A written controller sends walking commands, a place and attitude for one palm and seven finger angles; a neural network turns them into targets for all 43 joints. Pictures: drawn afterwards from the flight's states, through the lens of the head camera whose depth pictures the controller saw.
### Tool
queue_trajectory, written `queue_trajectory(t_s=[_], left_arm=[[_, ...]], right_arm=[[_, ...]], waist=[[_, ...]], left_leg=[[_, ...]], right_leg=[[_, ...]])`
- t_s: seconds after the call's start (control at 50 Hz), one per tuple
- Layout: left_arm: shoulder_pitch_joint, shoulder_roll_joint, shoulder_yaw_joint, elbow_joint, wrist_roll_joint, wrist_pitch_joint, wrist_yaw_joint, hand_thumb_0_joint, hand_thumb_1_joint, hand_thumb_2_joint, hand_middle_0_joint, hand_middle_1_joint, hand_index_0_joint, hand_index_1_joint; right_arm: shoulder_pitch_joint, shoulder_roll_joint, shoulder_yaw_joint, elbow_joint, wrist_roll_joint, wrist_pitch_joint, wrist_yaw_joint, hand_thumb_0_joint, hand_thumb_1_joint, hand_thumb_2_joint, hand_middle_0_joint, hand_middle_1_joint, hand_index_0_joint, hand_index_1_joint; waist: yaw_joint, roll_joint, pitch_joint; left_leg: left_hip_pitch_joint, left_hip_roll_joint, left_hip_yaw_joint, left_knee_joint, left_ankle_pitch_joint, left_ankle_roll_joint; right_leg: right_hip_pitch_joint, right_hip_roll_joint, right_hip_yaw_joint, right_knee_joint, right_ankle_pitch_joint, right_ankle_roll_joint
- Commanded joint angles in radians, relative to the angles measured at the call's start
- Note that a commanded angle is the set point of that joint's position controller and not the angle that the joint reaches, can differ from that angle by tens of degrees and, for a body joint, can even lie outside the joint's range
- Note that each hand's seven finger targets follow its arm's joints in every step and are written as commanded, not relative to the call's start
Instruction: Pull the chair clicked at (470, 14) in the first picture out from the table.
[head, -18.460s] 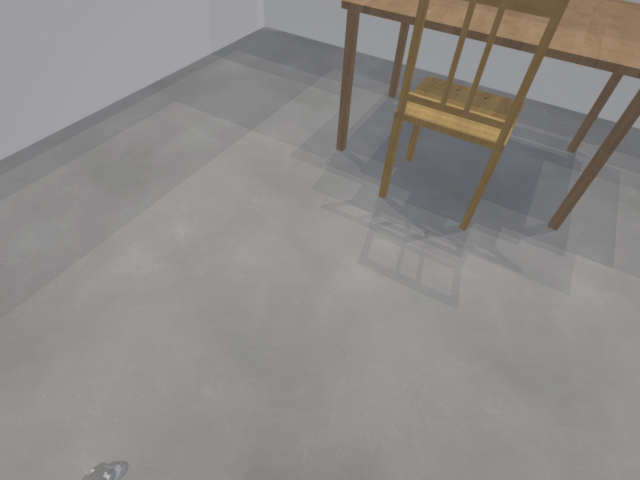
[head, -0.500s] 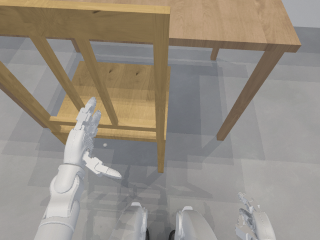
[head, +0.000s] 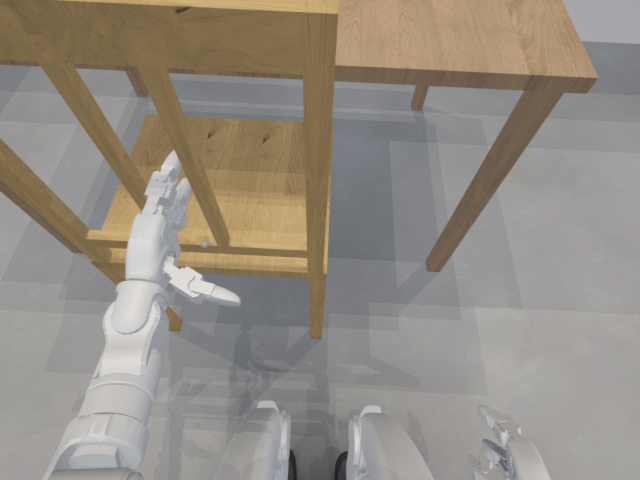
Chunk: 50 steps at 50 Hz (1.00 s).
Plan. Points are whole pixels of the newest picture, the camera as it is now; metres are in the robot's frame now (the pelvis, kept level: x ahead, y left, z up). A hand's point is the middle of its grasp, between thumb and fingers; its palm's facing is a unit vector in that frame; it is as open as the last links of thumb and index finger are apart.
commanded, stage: push the fingers through the gap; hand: left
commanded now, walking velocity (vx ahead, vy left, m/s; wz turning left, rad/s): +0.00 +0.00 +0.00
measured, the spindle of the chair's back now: (128, 173) +0.48 +0.26 +0.06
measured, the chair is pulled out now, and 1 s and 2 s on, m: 0.00 0.00 0.00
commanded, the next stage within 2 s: hook a spindle and tug to test in 0.86 s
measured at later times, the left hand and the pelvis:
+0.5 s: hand (210, 217) +0.43 +0.15 +0.03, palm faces +0.01 -1.00 -0.03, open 16.9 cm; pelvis +0.00 +0.00 +0.00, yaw -1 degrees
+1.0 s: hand (210, 216) +0.43 +0.15 +0.03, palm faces -0.01 -1.00 -0.04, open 16.9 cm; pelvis +0.00 +0.00 +0.00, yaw -1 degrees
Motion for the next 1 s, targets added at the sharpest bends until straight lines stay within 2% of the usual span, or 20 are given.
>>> queue_trajectory(t_s=[0.0, 0.02, 0.1, 0.12, 0.16, 0.24, 0.3, 0.36, 0.42, 0.48, 0.54, 0.62, 0.68, 0.72, 0.74, 0.8, 0.82, 0.84, 0.94, 0.98], left_arm=[[-0.257, 0.095, 0.019, -0.193, -0.027, -0.020, -0.020, 0.000, -0.500, 0.300, -0.060, -0.080, -0.060, -0.080], [-0.279, 0.128, 0.052, -0.202, -0.030, -0.030, -0.012, 0.000, -0.500, 0.300, -0.060, -0.080, -0.060, -0.080], [-0.399, 0.128, 0.053, -0.188, -0.015, -0.093, 0.027, 0.000, -0.500, 0.300, -0.060, -0.080, -0.060, -0.080], [-0.409, 0.164, 0.085, -0.170, -0.003, -0.110, 0.039, 0.000, -0.500, 0.300, -0.060, -0.080, -0.060, -0.080], [-0.425, 0.141, 0.067, -0.097, 0.011, -0.124, 0.047, 0.000, -0.500, 0.300, -0.060, -0.080, -0.060, -0.080], [-0.396, 0.166, 0.090, 0.030, 0.026, -0.098, 0.024, 0.000, -0.500, 0.300, -0.060, -0.080, -0.060, -0.080], [-0.430, 0.183, 0.111, 0.026, 0.009, -0.077, 0.001, 0.000, -0.500, 0.300, -0.060, -0.080, -0.060, -0.080], [-0.489, 0.218, 0.141, 0.006, -0.007, -0.082, -0.008, 0.000, -0.500, 0.300, -0.060, -0.080, -0.060, -0.080], [-0.599, 0.183, 0.099, -0.027, -0.007, -0.117, -0.004, 0.000, -0.500, 0.300, -0.060, -0.080, -0.060, -0.080], [-0.556, 0.206, 0.125, 0.016, 0.005, -0.135, 0.008, 0.000, -0.500, 0.300, -0.060, -0.080, -0.060, -0.080], [-0.510, 0.159, 0.090, 0.079, 0.019, -0.121, 0.006, 0.000, -0.500, 0.300, -0.060, -0.080, -0.060, -0.080], [-0.438, 0.219, 0.156, 0.150, 0.016, -0.082, 0.005, 0.000, -0.500, 0.300, -0.060, -0.080, -0.060, -0.080], [-0.504, 0.199, 0.136, 0.062, 0.007, -0.105, 0.005, 0.000, -0.500, 0.300, -0.060, -0.080, -0.060, -0.080], [-0.540, 0.244, 0.165, 0.004, 0.007, -0.139, 0.014, 0.000, -0.500, 0.300, -0.060, -0.080, -0.060, -0.080], [-0.550, 0.211, 0.137, -0.018, 0.006, -0.154, 0.016, 0.000, -0.500, 0.300, -0.060, -0.080, -0.060, -0.080], [-0.565, 0.194, 0.117, 0.028, 0.011, -0.174, 0.013, 0.000, -0.500, 0.300, -0.060, -0.080, -0.060, -0.080], [-0.556, 0.207, 0.122, 0.046, 0.019, -0.174, 0.010, 0.000, -0.500, 0.300, -0.060, -0.080, -0.060, -0.080], [-0.572, 0.175, 0.087, 0.054, 0.024, -0.170, 0.004, 0.000, -0.500, 0.300, -0.060, -0.080, -0.060, -0.080], [-0.552, 0.173, 0.097, 0.158, 0.019, -0.119, -0.011, 0.000, -0.500, 0.300, -0.060, -0.080, -0.060, -0.080], [-0.592, 0.186, 0.108, 0.125, 0.011, -0.116, -0.008, 0.000, -0.500, 0.300, -0.095, -0.190, -0.095, -0.190]], right_arm=[[0.063, -0.142, -0.057, -0.119, 0.009, -0.026, -0.013, 0.000, -0.900, -0.900, 0.200, 0.300, 0.200, 0.300], [0.065, -0.147, -0.056, -0.117, 0.009, -0.027, -0.016, 0.000, -0.900, -0.900, 0.200, 0.300, 0.200, 0.300], [0.063, -0.135, -0.052, -0.087, -0.002, -0.030, -0.016, 0.000, -0.900, -0.900, 0.200, 0.300, 0.200, 0.300], [0.062, -0.140, -0.053, -0.083, -0.003, -0.032, -0.017, 0.000, -0.900, -0.900, 0.200, 0.300, 0.200, 0.300], [0.066, -0.135, -0.049, -0.070, -0.009, -0.030, -0.013, 0.000, -0.900, -0.900, 0.200, 0.300, 0.200, 0.300], [0.087, -0.142, -0.049, -0.073, -0.007, -0.016, -0.006, 0.000, -0.900, -0.900, 0.200, 0.300, 0.200, 0.300], [0.103, -0.144, -0.052, -0.080, -0.003, -0.007, -0.005, 0.000, -0.900, -0.900, 0.200, 0.300, 0.200, 0.300], [0.114, -0.149, -0.053, -0.077, -0.001, -0.002, -0.008, 0.000, -0.900, -0.900, 0.200, 0.300, 0.200, 0.300], [0.118, -0.145, -0.052, -0.065, -0.003, -0.013, -0.007, 0.000, -0.900, -0.900, 0.200, 0.300, 0.200, 0.300], [0.130, -0.154, -0.057, -0.053, -0.010, -0.010, -0.002, 0.000, -0.900, -0.900, 0.200, 0.300, 0.200, 0.300], [0.137, -0.153, -0.058, -0.050, -0.011, -0.003, 0.008, 0.000, -0.900, -0.900, 0.200, 0.300, 0.200, 0.300], [0.145, -0.162, -0.057, -0.062, -0.007, 0.022, 0.008, 0.000, -0.900, -0.900, 0.200, 0.300, 0.200, 0.300], [0.129, -0.143, -0.052, -0.077, -0.003, 0.022, 0.009, 0.000, -0.900, -0.900, 0.200, 0.300, 0.200, 0.300], [0.129, -0.148, -0.053, -0.078, -0.006, 0.018, 0.006, 0.000, -0.900, -0.900, 0.200, 0.300, 0.200, 0.300], [0.123, -0.140, -0.053, -0.077, -0.007, 0.014, 0.009, 0.000, -0.900, -0.900, 0.200, 0.300, 0.200, 0.300], [0.125, -0.143, -0.053, -0.059, -0.010, 0.010, 0.007, 0.000, -0.900, -0.900, 0.200, 0.300, 0.200, 0.300], [0.126, -0.149, -0.054, -0.056, -0.009, 0.009, 0.005, 0.000, -0.900, -0.900, 0.200, 0.300, 0.200, 0.300], [0.122, -0.147, -0.053, -0.053, -0.009, 0.008, 0.006, 0.000, -0.900, -0.900, 0.200, 0.300, 0.200, 0.300], [0.133, -0.163, -0.055, -0.049, -0.007, 0.019, 0.004, 0.000, -0.900, -0.900, 0.200, 0.300, 0.200, 0.300], [0.133, -0.162, -0.054, -0.057, -0.007, 0.021, 0.002, 0.000, -0.900, -0.900, 0.200, 0.300, 0.200, 0.300]], waist=[[-0.012, -0.001, -0.458], [-0.008, -0.009, -0.458], [-0.034, -0.020, -0.396], [-0.029, -0.014, -0.397], [-0.041, -0.012, -0.370], [-0.030, 0.002, -0.395], [-0.026, 0.006, -0.459], [-0.034, -0.002, -0.490], [-0.061, 0.031, -0.481], [-0.047, 0.029, -0.487], [-0.045, 0.050, -0.468], [-0.033, -0.034, -0.430], [-0.034, -0.006, -0.443], [-0.028, 0.023, -0.467], [-0.036, 0.038, -0.484], [-0.058, -0.001, -0.436], [-0.058, 0.007, -0.428], [-0.065, 0.052, -0.424], [-0.064, 0.015, -0.407], [-0.059, 0.023, -0.441]], left_leg=[[0.330, -0.006, -0.085, -0.171, 0.276, -0.030], [0.327, -0.003, -0.091, -0.173, 0.280, -0.031], [0.283, -0.006, -0.089, -0.159, 0.220, -0.025], [0.270, -0.006, -0.086, -0.152, 0.210, -0.024], [0.247, -0.010, -0.082, -0.146, 0.190, -0.023], [0.207, -0.014, -0.067, -0.139, 0.208, -0.024], [0.226, -0.014, -0.061, -0.136, 0.247, -0.022], [0.245, -0.009, -0.066, -0.133, 0.274, -0.022], [0.273, -0.008, -0.074, -0.133, 0.267, -0.021], [0.288, -0.006, -0.081, -0.140, 0.270, -0.026], [0.307, -0.007, -0.081, -0.149, 0.288, -0.030], [0.206, -0.012, -0.062, -0.147, 0.253, -0.020], [0.203, -0.015, -0.053, -0.147, 0.238, -0.018], [0.237, -0.010, -0.059, -0.150, 0.251, -0.020], [0.267, -0.011, -0.061, -0.148, 0.255, -0.021], [0.236, -0.009, -0.066, -0.140, 0.216, -0.019], [0.239, -0.007, -0.071, -0.142, 0.211, -0.019], [0.263, -0.006, -0.075, -0.147, 0.207, -0.023], [0.264, -0.005, -0.086, -0.153, 0.204, -0.024], [0.278, -0.007, -0.087, -0.156, 0.216, -0.024]], right_leg=[[0.272, -0.016, 0.123, -0.209, 0.288, 0.056], [0.266, -0.012, 0.117, -0.200, 0.285, 0.053], [0.233, -0.011, 0.130, -0.208, 0.227, 0.058], [0.220, -0.010, 0.134, -0.204, 0.211, 0.057], [0.206, -0.012, 0.140, -0.206, 0.197, 0.057], [0.250, -0.019, 0.160, -0.207, 0.229, 0.054], [0.296, -0.020, 0.172, -0.211, 0.283, 0.056], [0.302, -0.015, 0.161, -0.203, 0.313, 0.058], [0.256, -0.009, 0.151, -0.199, 0.295, 0.058], [0.238, -0.006, 0.139, -0.193, 0.282, 0.055], [0.217, -0.006, 0.125, -0.190, 0.295, 0.051], [0.284, -0.009, 0.151, -0.211, 0.293, 0.056], [0.315, -0.015, 0.175, -0.226, 0.285, 0.057], [0.302, -0.008, 0.163, -0.211, 0.290, 0.054], [0.288, -0.007, 0.164, -0.214, 0.289, 0.056], [0.264, -0.007, 0.166, -0.220, 0.247, 0.060], [0.241, -0.004, 0.159, -0.212, 0.235, 0.057], [0.212, -0.007, 0.150, -0.210, 0.226, 0.056], [0.181, -0.008, 0.127, -0.206, 0.215, 0.053], [0.199, -0.008, 0.128, -0.205, 0.225, 0.053]])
